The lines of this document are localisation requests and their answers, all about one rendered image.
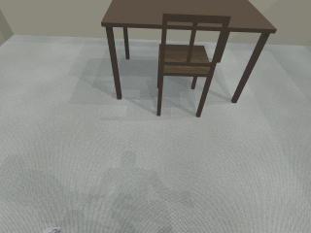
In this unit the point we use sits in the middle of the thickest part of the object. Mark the chair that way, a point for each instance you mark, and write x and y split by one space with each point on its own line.
188 60

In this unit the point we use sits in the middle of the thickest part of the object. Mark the table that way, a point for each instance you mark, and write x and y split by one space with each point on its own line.
149 14

